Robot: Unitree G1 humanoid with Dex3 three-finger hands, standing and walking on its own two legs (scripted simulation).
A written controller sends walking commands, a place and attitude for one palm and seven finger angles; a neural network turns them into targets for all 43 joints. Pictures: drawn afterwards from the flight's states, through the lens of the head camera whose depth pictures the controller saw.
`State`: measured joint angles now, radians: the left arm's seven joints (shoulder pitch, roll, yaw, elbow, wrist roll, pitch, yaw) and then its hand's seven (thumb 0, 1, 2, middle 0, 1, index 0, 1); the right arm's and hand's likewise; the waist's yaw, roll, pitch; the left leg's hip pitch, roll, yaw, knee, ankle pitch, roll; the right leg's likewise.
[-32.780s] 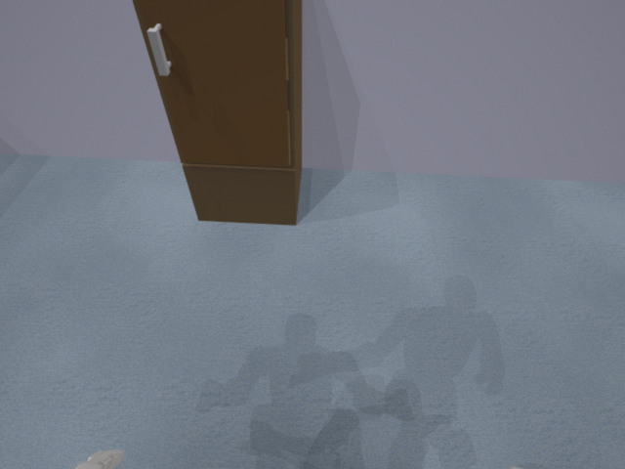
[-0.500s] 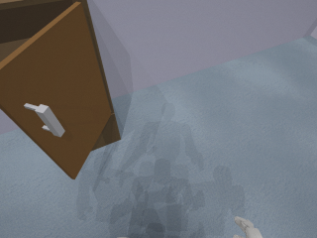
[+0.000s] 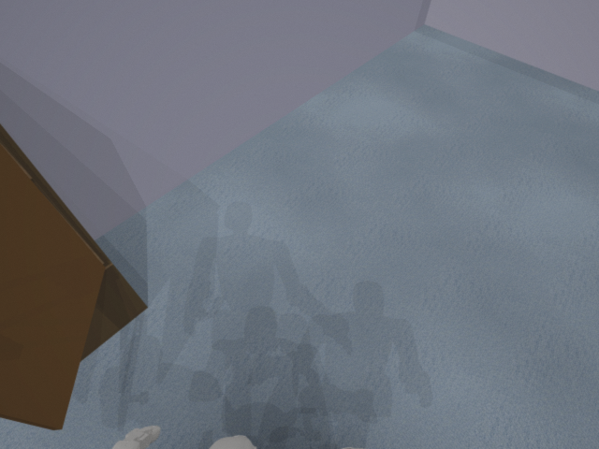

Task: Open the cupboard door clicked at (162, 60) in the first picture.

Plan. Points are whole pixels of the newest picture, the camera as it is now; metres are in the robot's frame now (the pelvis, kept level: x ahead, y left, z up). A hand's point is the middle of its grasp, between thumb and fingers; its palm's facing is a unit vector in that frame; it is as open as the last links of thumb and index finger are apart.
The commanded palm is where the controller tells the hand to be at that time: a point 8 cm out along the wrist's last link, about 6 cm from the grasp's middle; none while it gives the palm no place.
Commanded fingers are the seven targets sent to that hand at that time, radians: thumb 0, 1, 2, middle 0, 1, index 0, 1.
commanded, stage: walk to a spot facing it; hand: left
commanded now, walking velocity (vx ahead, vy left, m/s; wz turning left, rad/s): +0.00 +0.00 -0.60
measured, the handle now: out of the picture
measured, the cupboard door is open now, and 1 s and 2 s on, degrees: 47 47 47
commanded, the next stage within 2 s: turn to face it in 1.48 s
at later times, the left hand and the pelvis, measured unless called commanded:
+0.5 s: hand (214, 426) +0.17 +0.14 -0.16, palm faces -0.25 -0.94 -0.22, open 7.3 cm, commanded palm none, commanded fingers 0.00 0.90 0.90 -0.20 -0.30 -0.20 -0.30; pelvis +0.07 -0.04 +0.01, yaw -17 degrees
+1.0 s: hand (347, 245) +0.50 -0.08 -0.15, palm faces -0.60 -0.76 -0.23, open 7.4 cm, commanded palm none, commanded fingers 0.00 0.90 0.90 -0.20 -0.30 -0.20 -0.30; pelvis +0.25 -0.14 -0.01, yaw -34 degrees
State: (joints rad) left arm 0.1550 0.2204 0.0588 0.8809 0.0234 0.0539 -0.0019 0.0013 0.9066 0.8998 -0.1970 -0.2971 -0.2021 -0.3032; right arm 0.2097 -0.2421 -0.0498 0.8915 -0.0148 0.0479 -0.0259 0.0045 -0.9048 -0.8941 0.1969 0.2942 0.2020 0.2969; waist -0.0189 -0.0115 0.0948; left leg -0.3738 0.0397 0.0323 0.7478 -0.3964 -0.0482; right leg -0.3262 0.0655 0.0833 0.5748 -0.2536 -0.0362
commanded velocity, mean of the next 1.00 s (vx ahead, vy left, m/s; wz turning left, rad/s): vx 0.31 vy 0.00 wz -0.48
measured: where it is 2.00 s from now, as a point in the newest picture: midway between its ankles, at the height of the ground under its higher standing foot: (423, 330)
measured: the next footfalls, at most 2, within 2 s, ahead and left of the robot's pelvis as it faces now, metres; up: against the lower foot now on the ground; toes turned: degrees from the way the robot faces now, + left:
left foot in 0.04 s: +0.06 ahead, +0.14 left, +0.00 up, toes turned +1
right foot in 0.30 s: +0.05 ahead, -0.14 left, +0.00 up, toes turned -17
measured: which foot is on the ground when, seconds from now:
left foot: up 0.00-0.02, down 0.04-0.30, up 0.32-0.60, down 0.62-1.00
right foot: down 0.00-0.04, up 0.06-0.28, down 0.30-0.62, up 0.64-0.98, down 1.00-1.00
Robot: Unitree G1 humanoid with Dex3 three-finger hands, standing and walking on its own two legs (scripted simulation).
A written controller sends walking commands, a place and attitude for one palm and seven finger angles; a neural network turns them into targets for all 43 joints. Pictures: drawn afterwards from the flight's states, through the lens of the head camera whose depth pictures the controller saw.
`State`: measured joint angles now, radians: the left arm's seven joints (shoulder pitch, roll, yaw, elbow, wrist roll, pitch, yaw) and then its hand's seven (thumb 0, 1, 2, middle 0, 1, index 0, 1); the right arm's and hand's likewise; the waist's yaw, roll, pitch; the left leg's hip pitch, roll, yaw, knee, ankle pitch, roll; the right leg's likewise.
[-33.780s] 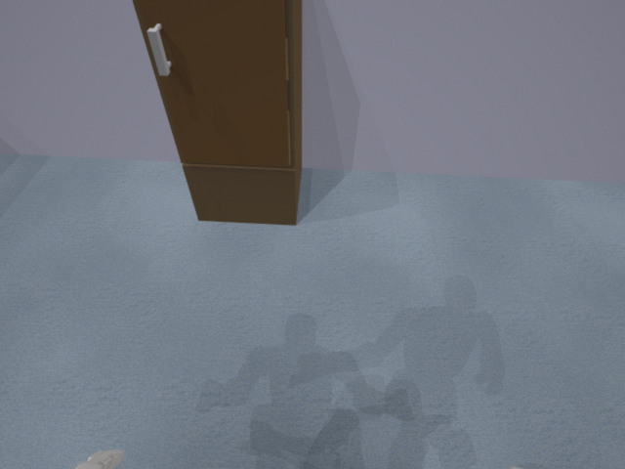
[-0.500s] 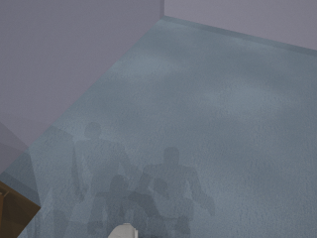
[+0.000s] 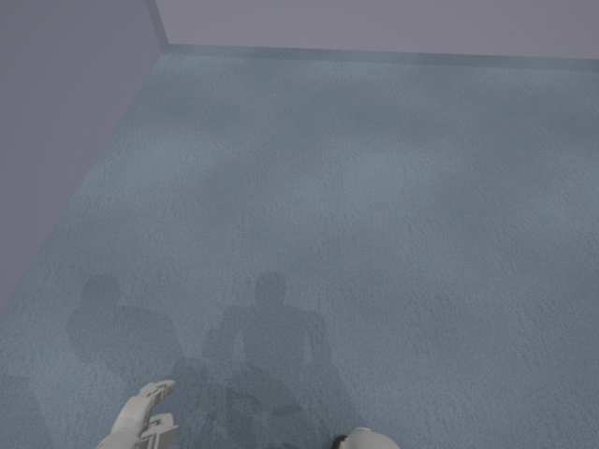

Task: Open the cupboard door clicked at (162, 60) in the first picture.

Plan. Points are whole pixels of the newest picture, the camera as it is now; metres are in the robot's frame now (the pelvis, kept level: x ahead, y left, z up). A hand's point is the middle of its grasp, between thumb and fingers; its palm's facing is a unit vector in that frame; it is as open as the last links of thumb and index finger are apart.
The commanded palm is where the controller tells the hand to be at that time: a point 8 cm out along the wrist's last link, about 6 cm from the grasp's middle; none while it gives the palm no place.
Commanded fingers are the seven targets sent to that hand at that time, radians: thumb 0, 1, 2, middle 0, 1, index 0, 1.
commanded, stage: walk to a spot facing it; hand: left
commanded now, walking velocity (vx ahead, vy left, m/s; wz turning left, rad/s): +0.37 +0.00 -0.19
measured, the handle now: out of the picture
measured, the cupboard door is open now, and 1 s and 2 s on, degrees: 47 47 47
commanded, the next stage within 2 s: turn to face it in 0.48 s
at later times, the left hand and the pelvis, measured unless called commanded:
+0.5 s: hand (196, 397) +0.22 +0.18 -0.18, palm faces -0.03 -0.98 -0.18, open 7.3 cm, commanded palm none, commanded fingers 0.00 0.90 0.90 -0.20 -0.30 -0.20 -0.30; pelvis +0.24 -0.01 +0.00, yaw -6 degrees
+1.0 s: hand (238, 258) +0.47 +0.13 -0.16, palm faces +0.10 -0.97 -0.20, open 7.2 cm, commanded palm none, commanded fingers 0.00 0.90 0.90 -0.20 -0.30 -0.20 -0.30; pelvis +0.41 -0.06 +0.01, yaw +5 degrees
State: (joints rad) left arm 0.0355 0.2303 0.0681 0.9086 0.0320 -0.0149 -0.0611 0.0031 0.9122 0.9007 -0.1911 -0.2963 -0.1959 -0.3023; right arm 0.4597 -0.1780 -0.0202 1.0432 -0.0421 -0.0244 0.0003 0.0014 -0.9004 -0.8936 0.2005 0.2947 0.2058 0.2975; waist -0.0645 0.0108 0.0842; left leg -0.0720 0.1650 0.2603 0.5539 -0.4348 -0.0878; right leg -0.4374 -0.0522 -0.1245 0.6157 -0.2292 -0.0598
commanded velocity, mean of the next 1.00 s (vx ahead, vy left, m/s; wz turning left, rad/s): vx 0.18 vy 0.00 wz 0.18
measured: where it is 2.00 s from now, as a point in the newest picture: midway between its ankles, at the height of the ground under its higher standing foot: (339, 334)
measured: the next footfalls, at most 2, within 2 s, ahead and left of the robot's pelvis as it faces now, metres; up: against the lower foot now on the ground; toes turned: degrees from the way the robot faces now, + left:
left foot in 0.42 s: +0.37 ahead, +0.10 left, +0.00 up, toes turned +3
right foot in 0.74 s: +0.43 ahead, -0.18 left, +0.00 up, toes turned -13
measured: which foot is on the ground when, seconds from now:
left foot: down 0.00-0.00, up 0.02-0.40, down 0.42-0.76, up 0.78-1.00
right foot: down 0.00-0.42, up 0.44-0.72, down 0.74-1.00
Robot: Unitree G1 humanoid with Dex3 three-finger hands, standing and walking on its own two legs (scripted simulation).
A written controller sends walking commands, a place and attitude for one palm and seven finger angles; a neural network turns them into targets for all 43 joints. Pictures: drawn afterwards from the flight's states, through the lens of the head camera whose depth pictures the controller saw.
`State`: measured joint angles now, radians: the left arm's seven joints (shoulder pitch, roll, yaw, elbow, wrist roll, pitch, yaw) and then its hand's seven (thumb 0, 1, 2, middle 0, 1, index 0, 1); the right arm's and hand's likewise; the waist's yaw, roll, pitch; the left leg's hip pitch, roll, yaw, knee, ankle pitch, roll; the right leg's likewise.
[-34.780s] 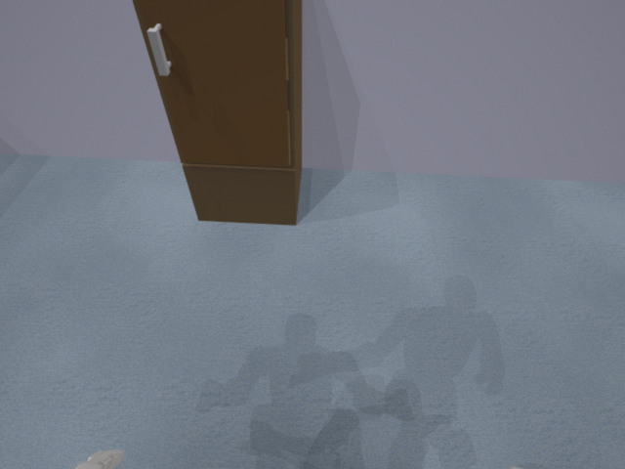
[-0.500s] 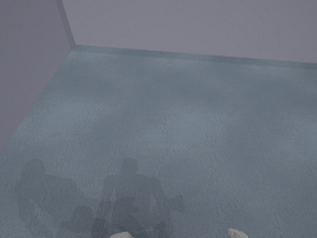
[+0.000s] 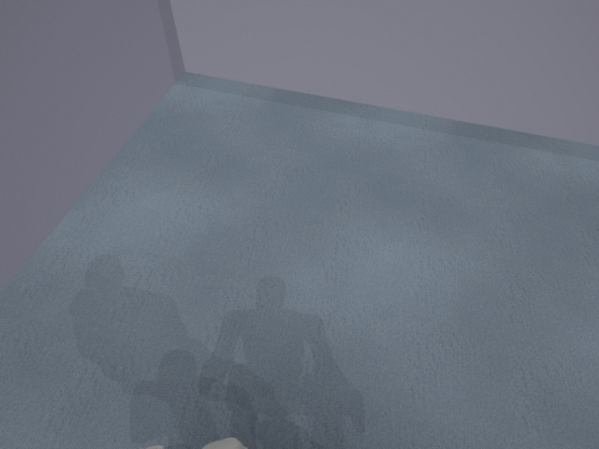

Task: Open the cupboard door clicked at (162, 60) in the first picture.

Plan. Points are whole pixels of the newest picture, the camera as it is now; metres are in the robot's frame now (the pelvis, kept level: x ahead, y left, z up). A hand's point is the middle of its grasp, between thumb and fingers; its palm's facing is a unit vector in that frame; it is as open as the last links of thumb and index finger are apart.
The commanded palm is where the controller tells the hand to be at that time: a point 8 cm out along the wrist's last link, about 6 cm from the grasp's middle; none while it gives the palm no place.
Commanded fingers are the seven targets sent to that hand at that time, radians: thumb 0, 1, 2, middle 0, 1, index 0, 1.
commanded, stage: turn to face it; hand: left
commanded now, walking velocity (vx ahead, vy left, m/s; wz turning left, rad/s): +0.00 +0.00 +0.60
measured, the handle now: out of the picture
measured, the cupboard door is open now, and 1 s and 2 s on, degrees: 47 47 47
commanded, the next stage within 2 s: none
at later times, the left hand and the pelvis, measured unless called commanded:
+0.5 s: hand out of the picture +0.10 +0.16 -0.15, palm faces +0.28 -0.91 -0.29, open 7.3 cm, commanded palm none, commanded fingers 0.00 0.90 0.90 -0.20 -0.30 -0.20 -0.30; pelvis +0.07 -0.06 +0.00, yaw +17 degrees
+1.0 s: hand out of the picture +0.06 +0.17 -0.16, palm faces +0.57 -0.77 -0.28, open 7.4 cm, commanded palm none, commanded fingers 0.00 0.90 0.90 -0.20 -0.30 -0.20 -0.30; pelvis +0.10 -0.07 +0.00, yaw +35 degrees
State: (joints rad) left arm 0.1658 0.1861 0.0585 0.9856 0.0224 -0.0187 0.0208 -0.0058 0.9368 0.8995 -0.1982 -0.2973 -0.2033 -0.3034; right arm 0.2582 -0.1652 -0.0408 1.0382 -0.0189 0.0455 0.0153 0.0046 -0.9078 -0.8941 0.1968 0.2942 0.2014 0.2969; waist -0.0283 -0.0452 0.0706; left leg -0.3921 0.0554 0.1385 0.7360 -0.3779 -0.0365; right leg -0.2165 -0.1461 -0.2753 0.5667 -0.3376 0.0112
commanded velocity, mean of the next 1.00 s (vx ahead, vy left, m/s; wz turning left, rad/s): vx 0.00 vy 0.00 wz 0.60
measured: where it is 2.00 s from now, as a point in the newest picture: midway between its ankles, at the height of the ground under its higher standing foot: outside the picture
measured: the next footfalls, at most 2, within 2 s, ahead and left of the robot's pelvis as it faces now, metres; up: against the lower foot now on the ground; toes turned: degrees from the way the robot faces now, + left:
left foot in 0.04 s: +0.08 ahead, +0.12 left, +0.00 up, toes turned +10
right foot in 0.34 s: +0.11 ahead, -0.15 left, +0.00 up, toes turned +7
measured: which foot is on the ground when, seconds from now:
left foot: up 0.00-0.02, down 0.04-0.34, up 0.36-0.70, down 0.72-1.00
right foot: down 0.00-0.04, up 0.06-0.32, down 0.34-0.72, up 0.74-1.00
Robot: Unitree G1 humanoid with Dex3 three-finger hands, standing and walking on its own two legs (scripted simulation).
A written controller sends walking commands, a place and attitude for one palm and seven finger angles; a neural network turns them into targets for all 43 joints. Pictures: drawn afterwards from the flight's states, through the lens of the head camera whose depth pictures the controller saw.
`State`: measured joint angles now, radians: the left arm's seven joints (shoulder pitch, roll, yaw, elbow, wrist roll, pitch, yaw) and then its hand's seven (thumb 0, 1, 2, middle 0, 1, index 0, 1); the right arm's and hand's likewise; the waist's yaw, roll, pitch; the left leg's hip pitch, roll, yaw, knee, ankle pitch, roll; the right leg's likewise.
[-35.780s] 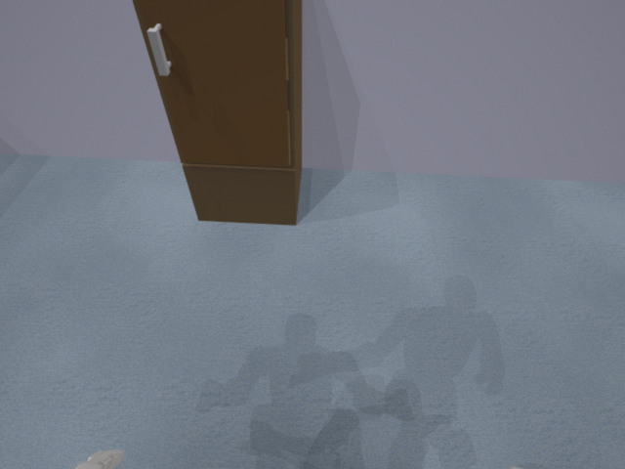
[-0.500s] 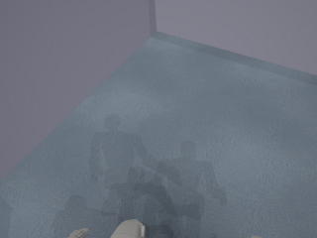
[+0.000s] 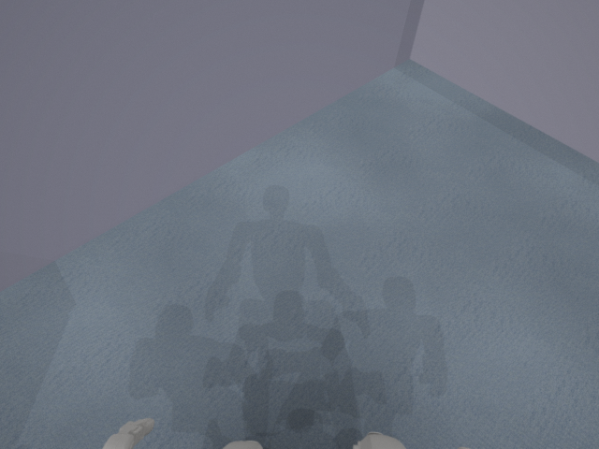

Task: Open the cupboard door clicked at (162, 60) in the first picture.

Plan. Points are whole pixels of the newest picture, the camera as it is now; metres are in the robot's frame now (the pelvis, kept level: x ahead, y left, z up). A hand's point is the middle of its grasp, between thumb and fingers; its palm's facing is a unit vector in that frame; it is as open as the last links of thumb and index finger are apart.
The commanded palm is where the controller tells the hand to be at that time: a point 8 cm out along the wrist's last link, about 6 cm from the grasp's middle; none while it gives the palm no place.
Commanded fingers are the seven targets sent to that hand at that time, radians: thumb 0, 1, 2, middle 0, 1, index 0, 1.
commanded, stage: turn to face it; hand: left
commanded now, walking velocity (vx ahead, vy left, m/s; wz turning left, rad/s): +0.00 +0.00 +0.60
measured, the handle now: out of the picture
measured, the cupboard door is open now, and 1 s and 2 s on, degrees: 47 47 47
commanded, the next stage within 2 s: none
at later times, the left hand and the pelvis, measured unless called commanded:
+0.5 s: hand out of the picture +0.02 +0.21 -0.18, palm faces +0.34 -0.91 -0.23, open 7.3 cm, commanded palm none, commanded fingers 0.00 0.90 0.90 -0.20 -0.30 -0.20 -0.30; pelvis +0.02 -0.01 -0.01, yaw +19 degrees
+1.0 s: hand out of the picture +0.02 +0.15 -0.15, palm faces +0.58 -0.78 -0.24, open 7.4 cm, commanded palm none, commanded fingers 0.00 0.90 0.90 -0.20 -0.30 -0.20 -0.30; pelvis +0.07 -0.05 +0.01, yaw +38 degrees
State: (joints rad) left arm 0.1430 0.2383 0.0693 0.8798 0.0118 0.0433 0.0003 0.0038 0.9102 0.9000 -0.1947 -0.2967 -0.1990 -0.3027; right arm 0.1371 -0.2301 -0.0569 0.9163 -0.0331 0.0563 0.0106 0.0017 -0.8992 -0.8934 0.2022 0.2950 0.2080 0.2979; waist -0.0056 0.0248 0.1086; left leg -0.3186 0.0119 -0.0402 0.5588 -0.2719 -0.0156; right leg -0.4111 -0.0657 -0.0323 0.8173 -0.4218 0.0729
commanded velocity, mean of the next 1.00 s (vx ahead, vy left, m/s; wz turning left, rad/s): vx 0.00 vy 0.00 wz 0.60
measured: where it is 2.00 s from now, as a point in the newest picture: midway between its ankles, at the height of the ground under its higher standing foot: outside the picture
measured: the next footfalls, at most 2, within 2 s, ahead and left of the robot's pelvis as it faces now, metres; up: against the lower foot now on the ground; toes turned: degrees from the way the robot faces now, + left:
right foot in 0.04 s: +0.05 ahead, -0.14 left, +0.00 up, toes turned -2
left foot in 0.40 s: +0.03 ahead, +0.10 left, +0.00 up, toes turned +22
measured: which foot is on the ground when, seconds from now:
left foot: down 0.00-0.04, up 0.06-0.38, down 0.40-0.76, up 0.78-1.00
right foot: up 0.00-0.02, down 0.04-0.40, up 0.42-0.74, down 0.76-1.00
